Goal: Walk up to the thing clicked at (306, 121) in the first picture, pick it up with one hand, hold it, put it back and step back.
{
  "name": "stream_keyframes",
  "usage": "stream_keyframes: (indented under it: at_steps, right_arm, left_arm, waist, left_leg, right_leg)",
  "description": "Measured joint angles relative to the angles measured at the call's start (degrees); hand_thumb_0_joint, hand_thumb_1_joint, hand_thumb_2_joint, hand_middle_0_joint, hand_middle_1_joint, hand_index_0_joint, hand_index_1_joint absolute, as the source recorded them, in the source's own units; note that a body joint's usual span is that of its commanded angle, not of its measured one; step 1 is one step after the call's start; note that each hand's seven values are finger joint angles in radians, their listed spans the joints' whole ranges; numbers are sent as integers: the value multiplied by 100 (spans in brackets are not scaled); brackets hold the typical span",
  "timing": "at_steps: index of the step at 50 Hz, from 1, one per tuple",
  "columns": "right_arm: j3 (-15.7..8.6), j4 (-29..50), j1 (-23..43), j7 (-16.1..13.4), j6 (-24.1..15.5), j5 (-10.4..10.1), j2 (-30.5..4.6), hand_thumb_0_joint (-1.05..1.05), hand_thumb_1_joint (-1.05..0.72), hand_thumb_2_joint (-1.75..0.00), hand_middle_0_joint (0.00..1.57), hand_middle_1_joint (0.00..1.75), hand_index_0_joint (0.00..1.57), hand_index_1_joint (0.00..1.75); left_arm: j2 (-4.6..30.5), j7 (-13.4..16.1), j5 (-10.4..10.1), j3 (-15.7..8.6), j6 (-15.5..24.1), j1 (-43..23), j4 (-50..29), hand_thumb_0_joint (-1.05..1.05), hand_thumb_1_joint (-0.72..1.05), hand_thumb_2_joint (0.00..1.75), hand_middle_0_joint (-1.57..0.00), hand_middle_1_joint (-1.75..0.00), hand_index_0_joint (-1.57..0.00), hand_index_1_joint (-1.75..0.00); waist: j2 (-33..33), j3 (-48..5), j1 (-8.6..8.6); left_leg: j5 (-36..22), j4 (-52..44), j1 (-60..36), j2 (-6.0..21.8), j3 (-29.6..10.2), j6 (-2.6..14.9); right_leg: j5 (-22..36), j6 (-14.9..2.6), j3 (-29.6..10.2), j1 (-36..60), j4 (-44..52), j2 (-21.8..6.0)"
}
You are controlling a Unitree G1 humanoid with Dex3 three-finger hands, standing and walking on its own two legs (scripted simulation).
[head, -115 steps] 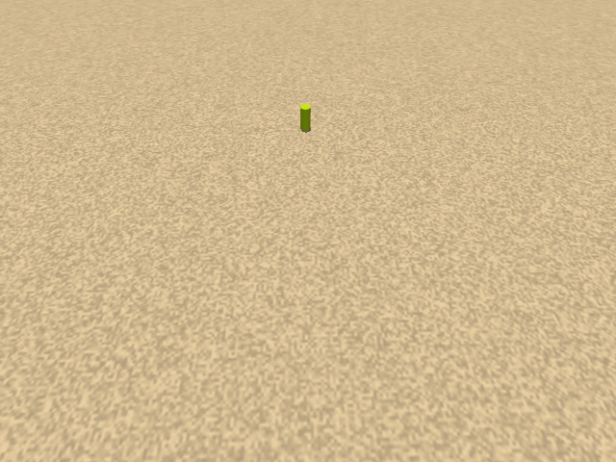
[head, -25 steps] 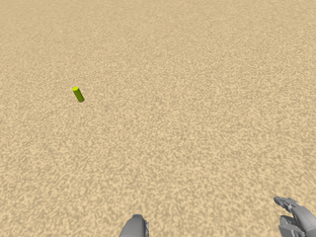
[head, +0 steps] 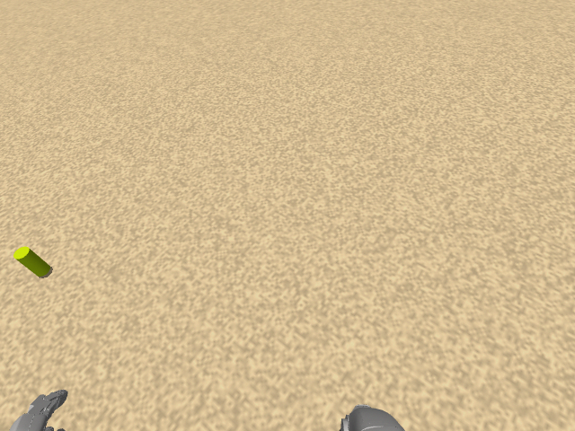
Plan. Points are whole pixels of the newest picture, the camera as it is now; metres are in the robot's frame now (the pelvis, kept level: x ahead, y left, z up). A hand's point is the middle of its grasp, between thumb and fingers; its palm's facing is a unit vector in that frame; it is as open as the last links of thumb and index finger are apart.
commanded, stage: walk up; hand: left
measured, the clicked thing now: (32, 261) +0.89 +1.01 -0.67
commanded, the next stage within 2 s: none
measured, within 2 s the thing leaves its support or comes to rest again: neither
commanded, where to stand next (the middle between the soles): +0.44 +1.12 m, yaw -45 degrees
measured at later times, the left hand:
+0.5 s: hand out of the picture +0.32 +0.53 -0.13, palm faces -0.27 -0.80 -0.54, open 7.4 cm
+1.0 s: hand out of the picture +0.49 +0.76 -0.12, palm faces -0.31 -0.69 -0.65, open 7.4 cm
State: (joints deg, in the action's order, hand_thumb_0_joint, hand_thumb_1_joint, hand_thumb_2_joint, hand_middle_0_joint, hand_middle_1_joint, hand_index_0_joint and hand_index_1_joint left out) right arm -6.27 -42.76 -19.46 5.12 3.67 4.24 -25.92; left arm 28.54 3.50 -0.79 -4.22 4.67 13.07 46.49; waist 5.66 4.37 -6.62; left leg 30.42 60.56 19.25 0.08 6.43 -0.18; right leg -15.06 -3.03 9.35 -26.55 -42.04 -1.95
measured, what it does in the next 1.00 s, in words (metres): steps to the left, turning right: left foot, then right foot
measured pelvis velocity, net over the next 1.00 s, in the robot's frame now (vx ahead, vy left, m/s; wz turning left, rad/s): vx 0.29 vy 0.47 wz -0.40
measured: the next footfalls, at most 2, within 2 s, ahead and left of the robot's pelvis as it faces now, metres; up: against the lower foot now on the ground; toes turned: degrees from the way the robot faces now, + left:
left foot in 0.28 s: +0.24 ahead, +0.32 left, +0.00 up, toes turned -6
right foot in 0.62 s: +0.31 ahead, +0.16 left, +0.00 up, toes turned -23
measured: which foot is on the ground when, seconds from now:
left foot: up 0.00-0.26, down 0.28-0.62, up 0.64-0.92, down 0.94-1.00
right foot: down 0.00-0.30, up 0.32-0.60, down 0.62-0.96, up 0.98-1.00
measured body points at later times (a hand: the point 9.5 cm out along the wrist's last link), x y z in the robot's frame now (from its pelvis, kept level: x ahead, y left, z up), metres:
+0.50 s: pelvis +0.18 +0.24 +0.01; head +0.24 +0.22 +0.45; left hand +0.34 +0.57 -0.09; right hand +0.18 -0.10 -0.09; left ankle +0.20 +0.33 -0.70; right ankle +0.20 +0.12 -0.65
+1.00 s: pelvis +0.29 +0.47 -0.03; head +0.32 +0.43 +0.42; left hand +0.51 +0.80 -0.08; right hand +0.28 +0.10 -0.12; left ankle +0.35 +0.61 -0.70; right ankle +0.27 +0.22 -0.68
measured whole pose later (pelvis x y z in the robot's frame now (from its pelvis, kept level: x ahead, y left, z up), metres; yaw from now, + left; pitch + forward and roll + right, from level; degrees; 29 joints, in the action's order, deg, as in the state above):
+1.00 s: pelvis +0.29 +0.47 -0.03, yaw -23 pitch +0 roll -1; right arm -7.3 -37.7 -11.9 5.1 3.6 4.7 -28.6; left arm 29.6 6.2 2.0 -5.3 2.7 17.0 47.2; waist 4.2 5.1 -0.5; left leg 30.7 58.1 28.3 4.3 -1.2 -2.3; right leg -27.7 -2.3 -10.6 -36.6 -58.4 -6.6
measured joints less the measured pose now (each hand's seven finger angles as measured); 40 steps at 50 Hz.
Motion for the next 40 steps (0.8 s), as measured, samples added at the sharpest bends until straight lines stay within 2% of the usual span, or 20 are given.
stream_keyframes:
  at_steps: [1,3,6,8,11,14,15,16,17,19,21,25,27,29,30,31,33,34,37,40]
  right_arm:
    - [36,16,71,-8,47,-6,30,1,-91,-90,21,30,20,30]
    - [97,68,260,-12,79,2,32,1,-91,-90,21,30,20,30]
    - [126,247,614,70,60,-43,-68,1,-91,-90,21,30,20,30]
    - [96,356,815,162,67,-77,-133,1,-91,-90,21,30,20,30]
    - [39,439,1021,264,97,-101,-225,0,-91,-90,21,30,20,30]
    - [-34,471,1058,279,36,-110,-322,0,-91,-90,21,30,20,30]
    - [-67,481,1050,249,-29,-93,-317,0,-91,-90,21,30,20,30]
    - [-92,481,1052,192,-110,-48,-243,0,-91,-90,21,30,20,30]
    - [-69,472,1023,127,-185,-42,-176,0,-91,-90,21,30,20,30]
    - [-7,380,923,17,-232,-63,-4,0,-91,-90,21,30,20,30]
    - [78,283,786,-70,-198,-52,181,0,-91,-90,21,30,20,30]
    - [132,239,515,-149,-122,36,277,0,-91,-90,21,30,21,30]
    - [95,295,393,-175,-87,72,230,0,-90,-90,21,30,21,30]
    - [46,354,310,-182,-5,83,147,0,-90,-90,21,30,21,30]
    - [26,388,266,-175,43,72,122,0,-90,-90,21,30,21,30]
    - [8,417,238,-170,79,49,101,0,-90,-90,21,30,21,30]
    - [-19,408,290,-201,164,13,71,1,-90,-90,21,30,20,30]
    - [-21,393,306,-208,222,7,69,1,-91,-90,21,30,20,30]
    - [2,336,447,-138,311,11,23,1,-91,-90,21,30,20,30]
    - [27,392,611,9,267,12,-44,1,-91,-90,21,30,20,30]
  left_arm:
    - [-20,75,-29,25,-14,24,-47,0,91,90,-20,-30,-21,-31]
    - [-112,195,-71,92,-29,129,-60,0,91,90,-20,-30,-21,-31]
    - [-254,213,38,162,-14,369,36,0,90,90,-20,-30,-21,-31]
    - [-303,171,140,184,-9,505,136,1,90,90,-21,-30,-21,-31]
    - [-302,138,255,168,-10,692,270,1,90,90,-21,-31,-21,-31]
    - [-202,128,305,110,-46,840,374,1,90,90,-21,-31,-21,-31]
    - [-122,138,314,80,-73,871,416,1,90,90,-21,-31,-21,-31]
    - [-32,171,311,33,-129,827,504,1,90,90,-21,-31,-21,-31]
    - [13,235,279,1,-201,743,609,1,90,90,-21,-31,-21,-31]
    - [41,342,180,20,-253,536,776,1,90,90,-21,-30,-21,-31]
    - [46,329,60,52,-196,383,825,1,91,90,-20,-30,-21,-31]
    - [-100,224,-18,119,-112,293,679,1,91,90,-20,-30,-21,-30]
    - [-223,193,-36,145,-118,286,535,1,91,90,-20,-30,-21,-30]
    - [-323,178,-22,164,-80,325,345,1,91,90,-20,-30,-21,-31]
    - [-315,179,10,163,-36,383,219,1,91,90,-20,-30,-21,-31]
    - [-291,199,69,138,9,432,97,1,90,90,-21,-30,-21,-31]
    - [-306,271,133,112,-19,405,-67,1,90,90,-21,-30,-21,-31]
    - [-310,301,123,121,-51,373,-115,0,90,90,-21,-30,-21,-31]
    - [-364,348,143,119,-81,349,-192,1,90,90,-21,-30,-21,-31]
    - [-325,277,251,83,-74,418,-206,1,90,90,-21,-30,-21,-31]
  waist:
    - [57,1,67]
    - [164,-32,205]
    - [277,-67,345]
    - [295,-94,428]
    - [239,-179,556]
    - [109,-295,652]
    - [-15,-312,627]
    - [-192,-259,579]
    - [-267,-209,556]
    - [-345,-108,495]
    - [-475,-17,408]
    - [-473,124,167]
    - [-363,168,56]
    - [-219,195,-6]
    - [-208,188,8]
    - [-188,191,80]
    - [47,315,174]
    - [124,324,223]
    - [266,260,374]
    - [240,162,462]
  left_leg:
    - [-4,728,378,-38,-340,-146]
    - [-288,1434,999,69,-762,-244]
    - [-659,1136,1591,430,-1136,-165]
    - [-868,720,1797,655,-1263,-121]
    - [-1142,108,1827,862,-1278,-72]
    - [-1143,-674,1414,849,-1122,22]
    - [-771,-799,1258,728,-1014,-162]
    - [-570,-626,1257,590,-855,-251]
    - [-464,-468,1273,555,-740,-253]
    - [-447,-535,1142,531,-561,-155]
    - [-554,-922,866,437,-345,-7]
    - [-685,-1597,336,221,30,308]
    - [-658,-1762,165,117,193,434]
    - [-541,-1681,106,42,342,528]
    - [-482,-1411,173,-2,430,520]
    - [-449,-928,352,-33,408,391]
    - [-96,373,841,-53,-117,65]
    - [-36,1019,1103,-74,-364,-33]
    - [-348,1891,1634,112,-866,-62]
    - [-598,1503,1733,426,-1184,-1]
  right_leg:
    - [-123,-7,-2,35,-103,17]
    - [-241,47,-87,187,-96,23]
    - [-338,276,-350,397,-26,-75]
    - [-457,360,-555,479,-44,-193]
    - [-681,395,-900,506,-124,-411]
    - [-950,379,-1287,431,-315,-675]
    - [-1075,277,-1453,322,-537,-820]
    - [-1235,156,-1675,146,-988,-886]
    - [-1488,60,-1829,-96,-1610,-715]
    - [-1555,-58,-1707,-548,-2644,-322]
    - [-1272,-38,-1321,-850,-2899,-131]
    - [-1083,99,-475,-1000,-2195,23]
    - [-918,76,-181,-918,-1627,72]
    - [-372,-18,-20,-623,-716,130]
    - [19,-85,-19,-370,-145,143]
    - [152,-175,-97,-256,58,161]
    - [-63,-143,-105,-275,-274,217]
    - [-138,-134,-117,-255,-359,193]
    - [-147,-15,-285,-134,-290,59]
    - [-126,151,-595,-134,-262,-163]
